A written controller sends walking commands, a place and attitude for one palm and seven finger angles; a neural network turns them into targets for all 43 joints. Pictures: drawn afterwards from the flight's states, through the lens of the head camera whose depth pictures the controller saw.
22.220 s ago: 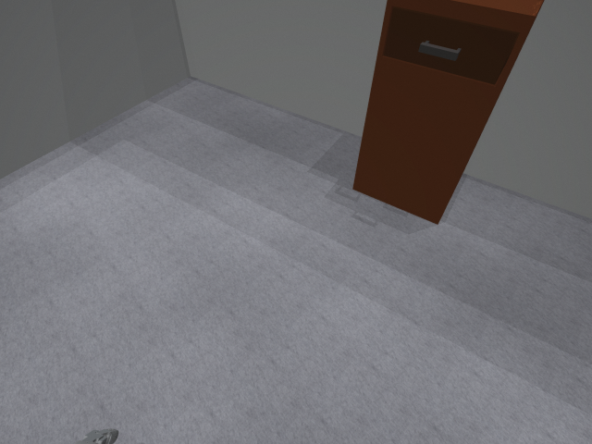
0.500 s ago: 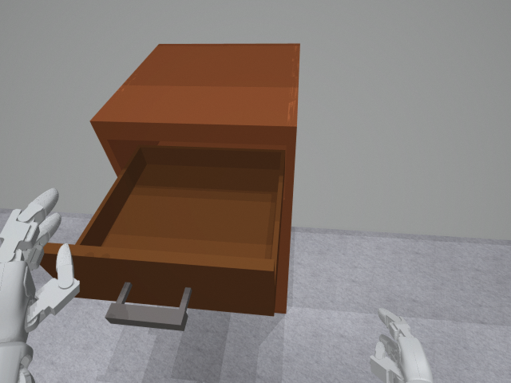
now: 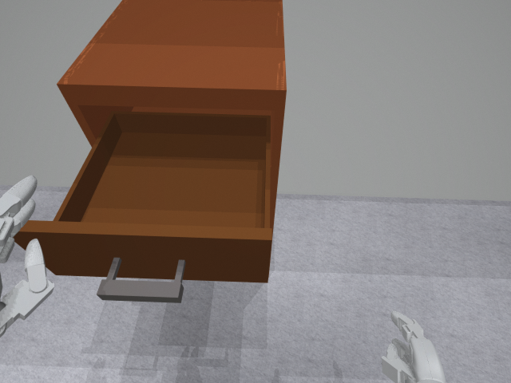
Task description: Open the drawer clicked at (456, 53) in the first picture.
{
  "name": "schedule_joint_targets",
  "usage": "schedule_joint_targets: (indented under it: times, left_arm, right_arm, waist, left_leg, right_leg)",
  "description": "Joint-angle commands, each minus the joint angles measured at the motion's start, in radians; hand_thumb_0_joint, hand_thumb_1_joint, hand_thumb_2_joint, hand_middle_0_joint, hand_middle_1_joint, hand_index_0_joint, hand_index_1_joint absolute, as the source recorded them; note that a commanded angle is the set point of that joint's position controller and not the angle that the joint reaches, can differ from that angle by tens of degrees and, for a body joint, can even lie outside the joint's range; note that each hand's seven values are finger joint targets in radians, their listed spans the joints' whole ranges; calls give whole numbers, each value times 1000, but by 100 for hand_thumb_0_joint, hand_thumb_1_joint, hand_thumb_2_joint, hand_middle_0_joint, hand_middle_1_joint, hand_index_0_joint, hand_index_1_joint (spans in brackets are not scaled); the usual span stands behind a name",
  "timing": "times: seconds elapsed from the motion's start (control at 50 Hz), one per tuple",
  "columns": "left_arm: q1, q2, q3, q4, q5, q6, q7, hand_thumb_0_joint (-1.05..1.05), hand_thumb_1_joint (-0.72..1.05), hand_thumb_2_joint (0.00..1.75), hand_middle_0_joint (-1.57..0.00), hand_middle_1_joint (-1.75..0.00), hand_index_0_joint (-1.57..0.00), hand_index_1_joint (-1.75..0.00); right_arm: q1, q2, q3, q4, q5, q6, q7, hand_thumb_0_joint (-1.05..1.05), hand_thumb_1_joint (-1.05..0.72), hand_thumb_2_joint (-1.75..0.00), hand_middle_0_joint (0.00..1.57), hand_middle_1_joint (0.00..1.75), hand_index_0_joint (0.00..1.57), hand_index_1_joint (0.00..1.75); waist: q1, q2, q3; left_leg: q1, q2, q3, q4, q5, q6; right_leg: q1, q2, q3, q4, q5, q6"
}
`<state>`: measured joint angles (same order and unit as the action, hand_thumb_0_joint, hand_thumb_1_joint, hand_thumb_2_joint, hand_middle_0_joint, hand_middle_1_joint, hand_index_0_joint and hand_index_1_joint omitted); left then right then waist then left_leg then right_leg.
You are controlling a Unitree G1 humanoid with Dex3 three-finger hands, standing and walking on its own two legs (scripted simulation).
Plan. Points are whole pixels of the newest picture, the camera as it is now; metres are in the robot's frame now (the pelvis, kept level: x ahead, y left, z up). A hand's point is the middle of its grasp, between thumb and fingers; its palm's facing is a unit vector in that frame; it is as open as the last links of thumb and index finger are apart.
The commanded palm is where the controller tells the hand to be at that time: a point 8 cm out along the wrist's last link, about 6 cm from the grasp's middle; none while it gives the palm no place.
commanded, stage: step back with the hand held close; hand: left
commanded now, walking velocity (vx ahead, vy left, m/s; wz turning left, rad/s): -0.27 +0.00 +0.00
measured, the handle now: (145, 277) +0.27 +0.20 +0.00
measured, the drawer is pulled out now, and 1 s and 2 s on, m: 0.30 0.30 0.30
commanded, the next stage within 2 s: stop stepping back and stand still in 0.86 s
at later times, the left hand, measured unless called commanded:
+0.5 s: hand out of the picture +0.13 +0.26 +0.17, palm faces +0.39 -0.81 -0.44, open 7.4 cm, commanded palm +0.06 +0.30 +0.19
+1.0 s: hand out of the picture +0.02 +0.22 +0.16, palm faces +0.33 -0.83 -0.45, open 7.4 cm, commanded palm -0.06 +0.27 +0.19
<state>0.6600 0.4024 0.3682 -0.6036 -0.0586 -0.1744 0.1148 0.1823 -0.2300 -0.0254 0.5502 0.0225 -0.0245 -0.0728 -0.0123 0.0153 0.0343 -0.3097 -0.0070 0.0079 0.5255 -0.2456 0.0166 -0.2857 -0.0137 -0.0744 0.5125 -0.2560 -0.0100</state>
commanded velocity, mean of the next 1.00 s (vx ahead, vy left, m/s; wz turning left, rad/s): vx -0.31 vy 0.00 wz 0.01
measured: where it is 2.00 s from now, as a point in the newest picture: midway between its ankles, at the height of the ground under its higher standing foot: outside the picture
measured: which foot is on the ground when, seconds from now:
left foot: down 0.00-0.72, up 0.74-0.92, down 0.94-1.00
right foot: down 0.00-0.40, up 0.42-0.64, down 0.66-1.00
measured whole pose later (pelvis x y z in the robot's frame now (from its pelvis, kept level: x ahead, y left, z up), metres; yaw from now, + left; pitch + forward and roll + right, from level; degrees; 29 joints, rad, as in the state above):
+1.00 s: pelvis -0.19 -0.01 +0.00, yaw +0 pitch +2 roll +1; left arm 0.60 0.41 0.39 -0.63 -0.05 -0.21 0.13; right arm 0.12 -0.21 -0.03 0.59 0.01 -0.07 -0.06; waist -0.01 -0.07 0.05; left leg -0.34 -0.01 0.04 0.53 -0.22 0.01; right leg -0.38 -0.01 -0.03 0.67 -0.36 0.00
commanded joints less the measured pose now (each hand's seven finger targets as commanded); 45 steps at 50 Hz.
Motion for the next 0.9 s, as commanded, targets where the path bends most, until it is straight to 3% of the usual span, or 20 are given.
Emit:
schedule_joint_targets:
  times: [0.0,0.14,0.22,0.28,0.34,0.38,0.4,0.44,0.5,0.6,0.66,0.68,0.7,0.72,0.74,0.76,0.8,0.84,0.86,0.88]
  left_arm:
    - [23,149,151,-246,-3,-78,43,0,90,90,-20,-30,-20,-30]
    - [-6,135,145,-236,-1,-88,51,0,90,90,-20,-30,-20,-30]
    - [-55,136,127,-226,3,-94,61,0,90,90,-20,-30,-20,-30]
    - [-82,149,133,-248,7,-96,71,0,90,90,-20,-30,-20,-30]
    - [-87,152,140,-267,10,-100,73,0,90,90,-20,-30,-20,-30]
    - [-73,146,154,-278,26,-108,75,0,90,90,-20,-30,-20,-30]
    - [-80,144,156,-275,32,-109,74,0,90,90,-20,-30,-20,-30]
    - [-59,141,150,-279,27,-116,67,0,90,90,-20,-30,-20,-30]
    - [-29,130,134,-269,9,-118,55,0,90,90,-20,-30,-20,-30]
    - [-44,157,150,-285,-14,-131,21,0,90,90,-20,-30,-20,-30]
    - [-10,189,191,-300,-30,-144,3,0,90,90,-20,-30,-20,-30]
    - [22,179,185,-267,-41,-139,-7,0,90,90,-20,-30,-20,-30]
    - [32,186,183,-251,-46,-138,-6,0,90,90,-20,-30,-20,-30]
    - [31,202,197,-235,-42,-142,2,0,90,90,-20,-30,-20,-30]
    - [40,194,210,-194,-36,-128,11,0,90,90,-20,-30,-20,-30]
    - [33,175,206,-158,-28,-114,12,0,90,90,-20,-30,-20,-30]
    - [-3,146,174,-140,1,-104,29,0,90,90,-20,-30,-20,-30]
    - [-28,141,148,-152,17,-97,44,0,90,90,-20,-30,-20,-30]
    - [-41,165,146,-175,20,-94,52,0,90,90,-20,-30,-20,-30]
    - [-44,135,109,-218,11,-96,52,0,90,90,-20,-30,-20,-30]
  right_arm:
    - [-100,-103,-25,-174,-2,-69,-10,0,-90,-90,20,30,20,30]
    - [-80,-103,-21,-166,-2,-98,-5,0,-90,-90,20,30,20,30]
    - [-67,-101,-21,-144,-3,-104,-5,0,-90,-90,20,30,20,30]
    - [-63,-95,-17,-118,-13,-104,-8,0,-90,-90,20,30,20,30]
    - [-84,-103,-8,-139,-13,-106,-11,0,-90,-90,20,30,20,30]
    - [-90,-110,-6,-160,-14,-121,-13,0,-90,-90,20,30,20,30]
    - [-83,-98,-11,-160,-20,-126,-13,0,-90,-90,20,30,20,30]
    - [-63,-93,-19,-144,-26,-141,2,0,-90,-90,20,30,20,30]
    - [-58,-98,-15,-106,-31,-165,17,0,-90,-90,20,30,20,30]
    - [-91,-112,-4,-82,-29,-175,33,0,-90,-90,20,30,20,30]
    - [-97,-111,-10,-96,-15,-158,38,0,-90,-90,20,30,20,30]
    - [-99,-103,-22,-106,5,-154,38,0,-90,-90,20,30,20,30]
    - [-105,-94,-30,-112,27,-146,33,0,-90,-90,20,30,20,30]
    - [-134,-94,-37,-115,36,-133,23,0,-90,-90,20,30,20,30]
    - [-168,-68,-31,-106,21,-115,17,0,-90,-90,20,30,20,30]
    - [-185,-45,-13,-102,6,-102,16,0,-90,-90,20,30,20,30]
    - [-186,-19,19,-103,-5,-79,-8,0,-90,-90,20,30,20,30]
    - [-157,-43,15,-98,-10,-69,-24,0,-90,-90,20,30,20,30]
    - [-165,-58,3,-97,-7,-66,-30,0,-90,-90,20,30,20,30]
    - [-128,-64,0,-95,-9,-62,-25,0,-90,-90,20,30,20,30]
  waist:
    - [21,81,-186]
    - [10,44,-148]
    - [-6,-70,-97]
    - [-10,-95,-112]
    - [-2,58,-72]
    - [4,256,-86]
    - [5,243,-83]
    - [12,154,-114]
    - [14,165,-162]
    - [27,198,-232]
    - [37,127,-289]
    - [27,-2,-301]
    - [13,-158,-270]
    - [10,-216,-201]
    - [17,-201,-149]
    - [11,-173,-123]
    - [-10,-166,-96]
    - [-17,-154,-127]
    - [-17,-99,-124]
    - [-20,-44,-172]
  left_leg:
    - [-65,147,-136,-118,236,33]
    - [-179,136,-127,-97,-34,36]
    - [-66,52,-82,70,-196,9]
    - [39,38,-65,131,-147,1]
    - [-81,130,-176,-97,-211,28]
    - [-343,276,-336,-354,-421,81]
    - [-368,301,-354,-368,-378,102]
    - [-209,283,-285,-250,-65,111]
    - [-4,270,-255,-185,238,115]
    - [112,255,-227,-141,412,96]
    - [107,193,-150,-61,365,48]
    - [136,113,-65,49,228,5]
    - [125,29,3,222,5,-31]
    - [16,-23,-10,441,-125,-44]
    - [-111,-20,-54,577,-220,-47]
    - [-192,-6,-90,580,-262,-49]
    - [-214,21,-54,352,-267,-52]
    - [-155,12,-9,63,-161,-42]
    - [-92,22,19,-76,-16,-39]
    - [0,66,4,-185,297,-21]
  right_leg:
    - [150,-60,57,25,189,3]
    - [110,-80,110,14,90,-5]
    - [-123,-170,221,-178,-153,-52]
    - [-208,-209,205,-193,-156,-76]
    - [-135,-98,128,-64,-203,-18]
    - [108,19,49,244,-184,22]
    - [118,27,64,344,-171,23]
    - [21,18,79,343,-206,17]
    - [-46,25,58,227,-217,25]
    - [32,40,55,-8,-102,20]
    - [121,18,36,-144,89,0]
    - [74,-55,70,-182,190,-24]
    - [-32,-196,163,-224,241,-79]
    - [-120,-323,299,-252,223,-143]
    - [-111,-357,312,-227,351,-187]
    - [-62,-352,303,-186,473,-202]
    - [81,-259,174,-94,742,-133]
    - [180,-213,151,-20,857,-86]
    - [180,-192,138,21,842,-58]
    - [185,-143,89,77,738,-13]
